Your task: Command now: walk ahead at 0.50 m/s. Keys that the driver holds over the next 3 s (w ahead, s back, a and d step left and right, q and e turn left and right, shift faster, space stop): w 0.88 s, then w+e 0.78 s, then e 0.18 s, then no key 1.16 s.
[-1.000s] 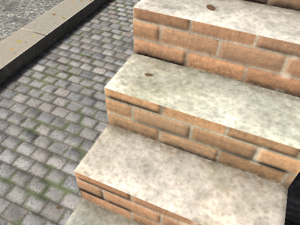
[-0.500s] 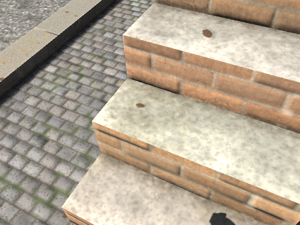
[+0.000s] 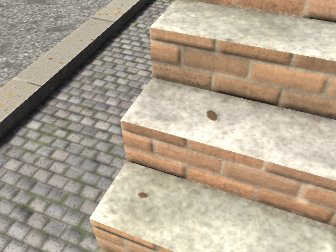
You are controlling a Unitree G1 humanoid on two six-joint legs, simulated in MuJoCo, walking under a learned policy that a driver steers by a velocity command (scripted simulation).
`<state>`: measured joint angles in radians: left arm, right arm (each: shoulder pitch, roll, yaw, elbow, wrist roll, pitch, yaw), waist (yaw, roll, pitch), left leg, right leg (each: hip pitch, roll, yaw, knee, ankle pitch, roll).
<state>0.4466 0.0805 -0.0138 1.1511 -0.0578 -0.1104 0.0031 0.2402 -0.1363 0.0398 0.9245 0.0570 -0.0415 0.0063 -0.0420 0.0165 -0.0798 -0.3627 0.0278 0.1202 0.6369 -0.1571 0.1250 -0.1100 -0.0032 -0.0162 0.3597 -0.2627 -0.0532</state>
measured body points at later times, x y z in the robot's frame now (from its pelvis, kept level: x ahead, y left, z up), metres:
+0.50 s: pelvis +0.14 -0.03 +0.08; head +0.13 +0.00 +0.53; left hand +0.30 +0.14 -0.05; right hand +0.12 -0.24 -0.06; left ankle +0.07 +0.09 -0.67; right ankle +0.22 -0.10 -0.55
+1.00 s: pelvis +0.17 +0.01 +0.14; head +0.18 +0.07 +0.58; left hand +0.28 +0.21 -0.03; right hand +0.26 -0.21 +0.03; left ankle +0.08 +0.06 -0.56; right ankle +0.21 -0.11 -0.53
